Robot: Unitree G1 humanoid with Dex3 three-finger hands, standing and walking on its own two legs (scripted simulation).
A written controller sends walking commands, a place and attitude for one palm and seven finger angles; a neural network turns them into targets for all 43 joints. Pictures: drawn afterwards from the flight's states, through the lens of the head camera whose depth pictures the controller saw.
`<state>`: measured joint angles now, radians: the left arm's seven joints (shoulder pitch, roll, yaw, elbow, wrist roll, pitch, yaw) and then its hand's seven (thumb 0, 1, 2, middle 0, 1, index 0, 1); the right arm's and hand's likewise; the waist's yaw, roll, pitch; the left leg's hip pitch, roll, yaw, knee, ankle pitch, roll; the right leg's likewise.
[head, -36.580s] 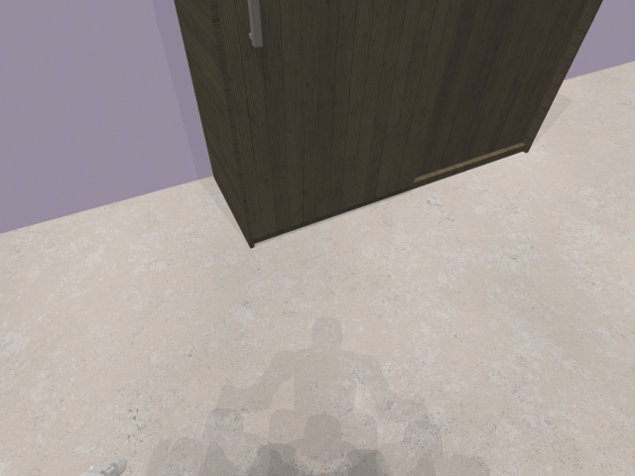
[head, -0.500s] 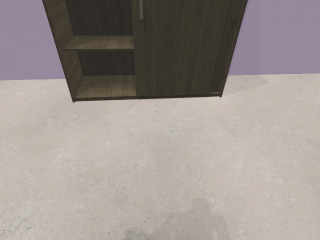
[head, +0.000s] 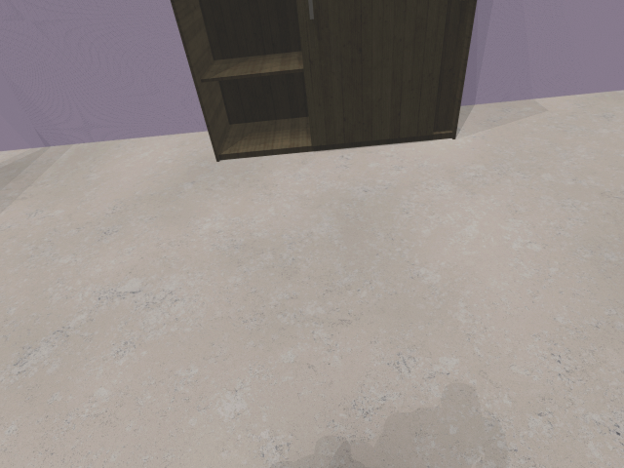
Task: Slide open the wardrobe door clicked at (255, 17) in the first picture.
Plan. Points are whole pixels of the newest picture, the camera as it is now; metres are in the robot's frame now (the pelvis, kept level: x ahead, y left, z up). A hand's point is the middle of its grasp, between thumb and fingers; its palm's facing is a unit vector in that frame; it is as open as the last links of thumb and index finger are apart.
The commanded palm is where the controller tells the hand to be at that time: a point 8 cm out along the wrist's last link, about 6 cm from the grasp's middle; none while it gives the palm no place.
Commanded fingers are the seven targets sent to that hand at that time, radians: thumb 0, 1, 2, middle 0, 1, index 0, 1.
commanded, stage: relax the arm and regain balance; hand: left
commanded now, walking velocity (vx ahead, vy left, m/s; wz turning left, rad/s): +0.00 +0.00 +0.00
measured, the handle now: out of the picture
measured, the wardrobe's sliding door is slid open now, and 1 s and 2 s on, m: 0.67 0.67 0.67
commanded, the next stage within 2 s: step back with the hand held close in 1.78 s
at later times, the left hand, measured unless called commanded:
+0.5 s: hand out of the picture -0.43 +0.11 -0.14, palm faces +0.02 -0.96 -0.29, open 16.3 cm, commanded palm none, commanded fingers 0.00 -0.50 0.30 -0.15 -0.30 -0.15 -0.30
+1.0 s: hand out of the picture -0.66 +0.04 -0.14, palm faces +0.11 -0.95 -0.28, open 16.3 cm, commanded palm none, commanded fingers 0.00 -0.50 0.30 -0.15 -0.30 -0.15 -0.30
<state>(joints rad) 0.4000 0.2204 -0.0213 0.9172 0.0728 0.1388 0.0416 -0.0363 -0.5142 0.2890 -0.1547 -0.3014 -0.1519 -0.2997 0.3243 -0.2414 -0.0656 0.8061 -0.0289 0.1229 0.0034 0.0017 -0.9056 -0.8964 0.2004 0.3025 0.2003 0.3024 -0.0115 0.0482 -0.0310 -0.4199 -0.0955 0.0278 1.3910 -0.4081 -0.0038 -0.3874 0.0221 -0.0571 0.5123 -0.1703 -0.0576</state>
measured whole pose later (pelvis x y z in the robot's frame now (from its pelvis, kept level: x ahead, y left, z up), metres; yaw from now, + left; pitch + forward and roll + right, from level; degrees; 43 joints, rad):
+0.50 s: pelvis -0.41 -0.08 +0.01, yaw +1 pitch -3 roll +4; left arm 0.40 0.15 -0.02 1.00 0.05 0.09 0.03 -0.02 -0.49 0.29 -0.16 -0.30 -0.15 -0.30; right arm 0.27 -0.24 -0.08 0.87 -0.02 0.08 -0.01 0.00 -0.91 -0.90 0.20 0.30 0.20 0.30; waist -0.01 0.05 -0.01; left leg -0.40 -0.05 0.00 1.09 -0.40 0.01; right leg -0.29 0.01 0.07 0.53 -0.19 -0.04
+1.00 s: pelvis -0.60 -0.13 +0.01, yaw +3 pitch -1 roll +2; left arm 0.40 0.12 0.00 1.06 0.02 0.02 0.02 -0.01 -0.49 0.30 -0.15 -0.30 -0.15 -0.30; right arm 0.24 -0.21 -0.05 1.01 -0.01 0.04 -0.01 0.00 -0.91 -0.90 0.20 0.30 0.20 0.30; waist 0.01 0.09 0.03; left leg -0.32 -0.01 -0.03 0.77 -0.38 0.03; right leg -0.28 0.05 0.01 0.51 -0.21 -0.08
